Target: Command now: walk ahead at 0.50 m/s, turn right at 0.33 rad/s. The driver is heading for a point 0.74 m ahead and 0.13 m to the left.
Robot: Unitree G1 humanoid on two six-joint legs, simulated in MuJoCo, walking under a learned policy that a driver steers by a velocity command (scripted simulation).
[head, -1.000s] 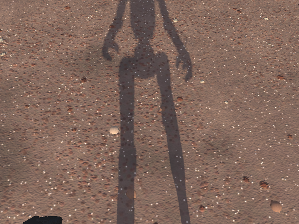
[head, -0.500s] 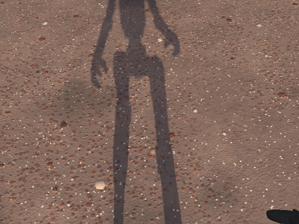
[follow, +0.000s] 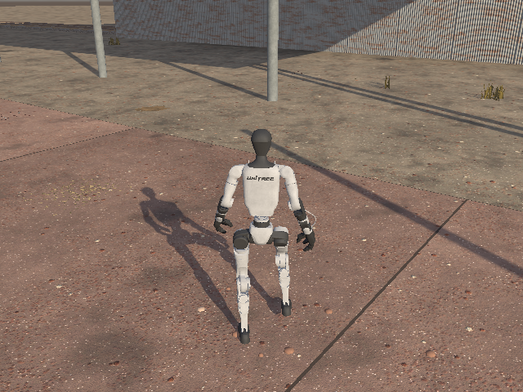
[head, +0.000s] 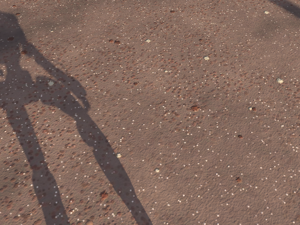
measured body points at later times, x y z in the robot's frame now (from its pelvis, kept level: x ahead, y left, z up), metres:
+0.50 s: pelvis +0.27 -0.05 +0.00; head +0.29 -0.05 +0.45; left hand +0.29 +0.23 -0.12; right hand +0.45 -0.31 -0.11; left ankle +0.39 +0.13 -0.68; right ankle +0.23 -0.15 -0.74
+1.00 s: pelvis +0.53 +0.05 +0.00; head +0.56 +0.08 +0.45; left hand +0.62 +0.38 -0.09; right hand +0.71 -0.18 -0.10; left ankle +0.49 +0.11 -0.74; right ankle +0.75 -0.07 -0.68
